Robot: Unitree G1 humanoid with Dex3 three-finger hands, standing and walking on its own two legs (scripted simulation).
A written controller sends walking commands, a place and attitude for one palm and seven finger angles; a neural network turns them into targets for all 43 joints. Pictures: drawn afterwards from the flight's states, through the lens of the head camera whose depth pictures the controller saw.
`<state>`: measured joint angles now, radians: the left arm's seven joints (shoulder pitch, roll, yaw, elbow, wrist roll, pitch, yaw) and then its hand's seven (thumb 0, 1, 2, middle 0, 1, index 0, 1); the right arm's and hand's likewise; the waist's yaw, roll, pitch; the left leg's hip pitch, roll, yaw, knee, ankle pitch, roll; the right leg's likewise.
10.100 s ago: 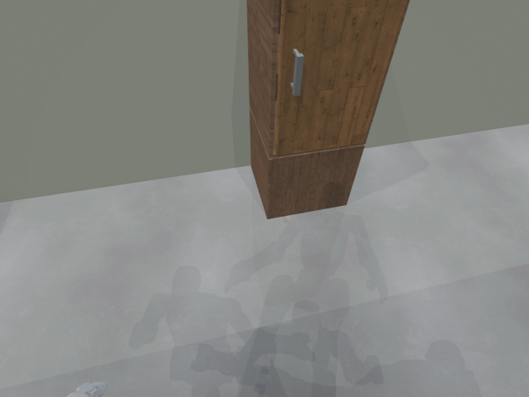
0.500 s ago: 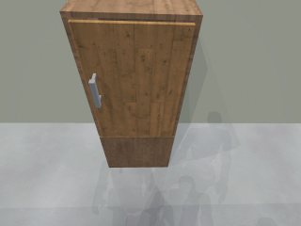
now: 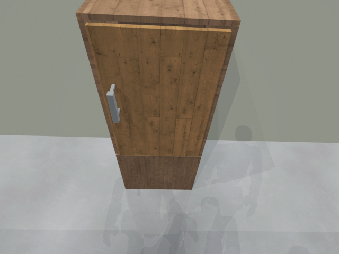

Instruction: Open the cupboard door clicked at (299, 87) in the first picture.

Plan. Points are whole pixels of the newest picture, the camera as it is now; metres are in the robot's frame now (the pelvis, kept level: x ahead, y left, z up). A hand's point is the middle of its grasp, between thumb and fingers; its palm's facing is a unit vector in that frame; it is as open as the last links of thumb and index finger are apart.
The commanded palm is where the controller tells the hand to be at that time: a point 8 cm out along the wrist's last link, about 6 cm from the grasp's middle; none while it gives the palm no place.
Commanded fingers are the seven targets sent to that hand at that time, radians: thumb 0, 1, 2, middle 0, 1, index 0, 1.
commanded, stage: raise the hand with hooked fingers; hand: left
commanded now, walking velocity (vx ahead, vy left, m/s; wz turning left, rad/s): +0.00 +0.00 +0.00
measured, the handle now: (114, 104) +0.55 +0.23 +0.00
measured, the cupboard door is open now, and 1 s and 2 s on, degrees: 0 0 0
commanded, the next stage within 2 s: none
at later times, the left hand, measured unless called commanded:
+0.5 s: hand (88, 253) +0.13 +0.20 -0.07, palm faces +0.16 -0.99 -0.01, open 8.8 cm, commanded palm +0.13 +0.26 -0.05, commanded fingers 0.00 0.34 0.66 -0.24 -0.66 -0.24 -0.66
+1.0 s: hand (72, 220) +0.19 +0.24 -0.03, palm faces +0.07 -1.00 -0.05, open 11.8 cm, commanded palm +0.16 +0.29 -0.02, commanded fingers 0.00 -0.24 0.41 -0.28 -1.03 -0.28 -1.03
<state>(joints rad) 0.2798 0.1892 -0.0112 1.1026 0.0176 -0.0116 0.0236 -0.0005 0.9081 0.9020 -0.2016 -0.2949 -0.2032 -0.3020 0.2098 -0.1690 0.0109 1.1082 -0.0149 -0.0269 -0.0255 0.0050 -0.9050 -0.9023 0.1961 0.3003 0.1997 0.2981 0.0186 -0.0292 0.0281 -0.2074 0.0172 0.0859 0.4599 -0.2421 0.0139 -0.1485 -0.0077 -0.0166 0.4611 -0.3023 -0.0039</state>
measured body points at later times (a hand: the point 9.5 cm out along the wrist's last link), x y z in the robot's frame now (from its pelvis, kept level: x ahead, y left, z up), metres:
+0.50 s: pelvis -0.05 -0.02 -0.10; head +0.01 -0.01 +0.35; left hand +0.12 +0.25 -0.07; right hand +0.20 -0.25 -0.13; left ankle +0.00 +0.11 -0.74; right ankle -0.03 -0.12 -0.74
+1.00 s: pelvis -0.05 +0.00 -0.08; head +0.02 +0.01 +0.37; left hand +0.18 +0.29 -0.02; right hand +0.10 -0.26 -0.16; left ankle +0.00 +0.11 -0.74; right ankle -0.03 -0.12 -0.74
